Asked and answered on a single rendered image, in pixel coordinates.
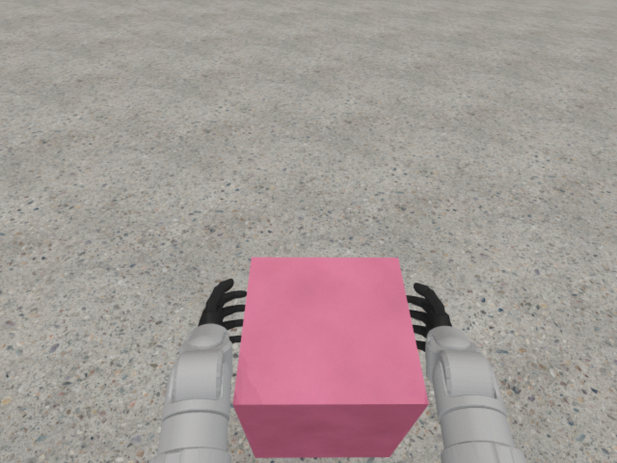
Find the robot left forearm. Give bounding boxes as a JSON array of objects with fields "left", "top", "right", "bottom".
[{"left": 149, "top": 323, "right": 232, "bottom": 463}]

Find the carton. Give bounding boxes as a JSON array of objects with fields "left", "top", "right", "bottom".
[{"left": 232, "top": 258, "right": 429, "bottom": 458}]

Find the robot right hand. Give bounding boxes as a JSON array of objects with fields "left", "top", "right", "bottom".
[{"left": 406, "top": 283, "right": 452, "bottom": 352}]

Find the robot left hand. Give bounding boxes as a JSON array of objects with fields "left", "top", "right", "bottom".
[{"left": 198, "top": 279, "right": 247, "bottom": 343}]

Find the robot right forearm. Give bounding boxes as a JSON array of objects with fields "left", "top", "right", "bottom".
[{"left": 425, "top": 326, "right": 526, "bottom": 463}]

